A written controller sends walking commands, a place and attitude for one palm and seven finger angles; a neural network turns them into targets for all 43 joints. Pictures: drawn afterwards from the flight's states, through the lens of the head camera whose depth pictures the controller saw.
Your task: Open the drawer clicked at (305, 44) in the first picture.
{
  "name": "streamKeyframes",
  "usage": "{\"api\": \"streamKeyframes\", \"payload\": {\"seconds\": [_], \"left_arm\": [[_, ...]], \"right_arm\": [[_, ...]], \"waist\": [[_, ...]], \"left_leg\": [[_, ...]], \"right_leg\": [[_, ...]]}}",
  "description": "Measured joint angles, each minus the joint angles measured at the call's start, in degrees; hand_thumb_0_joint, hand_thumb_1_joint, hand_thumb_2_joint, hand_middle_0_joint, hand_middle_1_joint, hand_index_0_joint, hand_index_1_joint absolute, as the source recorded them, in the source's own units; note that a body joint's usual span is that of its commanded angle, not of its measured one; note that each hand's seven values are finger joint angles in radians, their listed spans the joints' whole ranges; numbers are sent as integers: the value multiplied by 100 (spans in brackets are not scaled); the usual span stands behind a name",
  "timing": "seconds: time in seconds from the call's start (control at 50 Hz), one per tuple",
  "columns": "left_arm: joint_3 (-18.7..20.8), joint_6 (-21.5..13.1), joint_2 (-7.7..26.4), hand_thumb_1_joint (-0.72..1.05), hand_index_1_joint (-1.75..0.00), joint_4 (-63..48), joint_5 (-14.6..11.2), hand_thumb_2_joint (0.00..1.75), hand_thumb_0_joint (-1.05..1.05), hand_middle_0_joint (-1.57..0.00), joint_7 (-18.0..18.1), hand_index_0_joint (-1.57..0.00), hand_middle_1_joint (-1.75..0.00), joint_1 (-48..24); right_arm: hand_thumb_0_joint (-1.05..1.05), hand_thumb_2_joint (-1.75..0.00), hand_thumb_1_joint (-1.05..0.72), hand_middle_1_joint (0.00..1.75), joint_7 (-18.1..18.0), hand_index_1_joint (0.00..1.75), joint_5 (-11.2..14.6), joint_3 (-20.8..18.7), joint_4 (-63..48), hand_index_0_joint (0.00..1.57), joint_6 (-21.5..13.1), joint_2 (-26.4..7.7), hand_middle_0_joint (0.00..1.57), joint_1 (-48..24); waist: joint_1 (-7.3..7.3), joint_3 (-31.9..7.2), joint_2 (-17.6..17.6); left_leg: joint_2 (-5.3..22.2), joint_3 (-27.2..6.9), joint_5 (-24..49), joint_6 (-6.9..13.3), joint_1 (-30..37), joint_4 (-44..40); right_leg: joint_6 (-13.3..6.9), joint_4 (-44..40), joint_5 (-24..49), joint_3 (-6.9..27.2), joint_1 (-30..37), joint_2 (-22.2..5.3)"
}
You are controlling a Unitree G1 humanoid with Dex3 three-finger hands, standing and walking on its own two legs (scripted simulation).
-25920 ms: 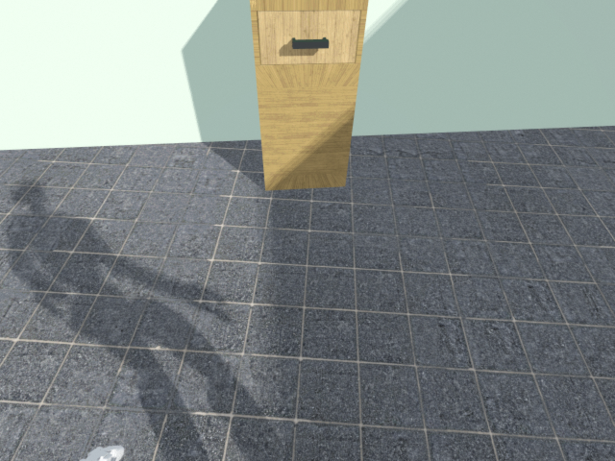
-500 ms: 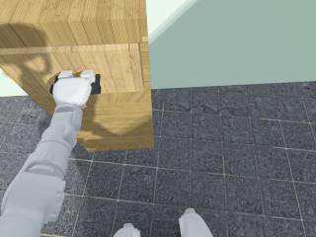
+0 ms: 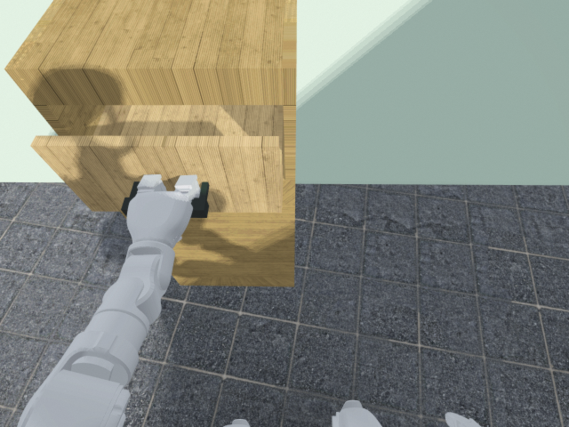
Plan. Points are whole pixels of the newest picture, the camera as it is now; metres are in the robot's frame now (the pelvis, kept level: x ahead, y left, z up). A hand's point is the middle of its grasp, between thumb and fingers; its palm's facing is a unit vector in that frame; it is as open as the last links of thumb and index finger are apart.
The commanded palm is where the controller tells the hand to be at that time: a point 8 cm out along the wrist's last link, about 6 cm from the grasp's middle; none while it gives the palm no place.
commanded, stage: pull the drawer open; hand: left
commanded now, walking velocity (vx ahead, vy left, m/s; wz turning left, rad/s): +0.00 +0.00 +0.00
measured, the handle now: (168, 197) +0.46 +0.20 +0.00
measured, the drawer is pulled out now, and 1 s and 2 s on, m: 0.08 0.20 0.30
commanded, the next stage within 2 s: open the thumb to release the handle in 1.92 s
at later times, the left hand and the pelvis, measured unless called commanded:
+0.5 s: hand (166, 264) +0.35 +0.19 -0.02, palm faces -0.02 -0.03 -1.00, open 5.6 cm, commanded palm +0.31 +0.19 +0.02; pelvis -0.01 -0.01 +0.00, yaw +0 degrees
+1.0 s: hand (159, 305) +0.29 +0.19 -0.02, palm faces -0.01 -0.04 -1.00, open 5.5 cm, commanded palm +0.25 +0.19 +0.02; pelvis -0.01 -0.01 +0.01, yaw +0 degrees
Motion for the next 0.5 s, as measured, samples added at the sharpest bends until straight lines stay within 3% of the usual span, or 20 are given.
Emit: {"api": "streamKeyframes", "payload": {"seconds": [0.5], "left_arm": [[-106, 182, -114, 73, -135, -1003, -15, 83, 2, -29, 66, -39, -135, 1247]], "right_arm": [[0, -89, -90, 30, -162, 30, 46, 55, -36, 20, -155, 29, 20, -41]], "waist": [[114, 103, -4]], "left_leg": [[5, 56, 88, -37, 447, -164]], "right_leg": [[-40, -56, 50, 55, 377, 12]]}}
